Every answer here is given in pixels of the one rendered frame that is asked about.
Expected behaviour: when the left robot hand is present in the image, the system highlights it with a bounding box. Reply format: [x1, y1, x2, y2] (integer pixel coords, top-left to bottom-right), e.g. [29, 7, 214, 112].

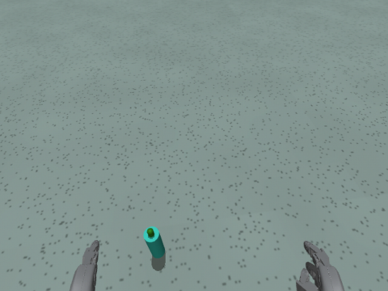
[70, 240, 99, 291]

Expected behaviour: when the right robot hand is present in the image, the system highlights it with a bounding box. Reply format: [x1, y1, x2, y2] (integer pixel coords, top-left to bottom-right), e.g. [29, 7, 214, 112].
[296, 241, 344, 291]

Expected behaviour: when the bottle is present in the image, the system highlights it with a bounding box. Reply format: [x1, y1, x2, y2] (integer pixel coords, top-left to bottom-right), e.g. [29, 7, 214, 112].
[144, 227, 165, 258]

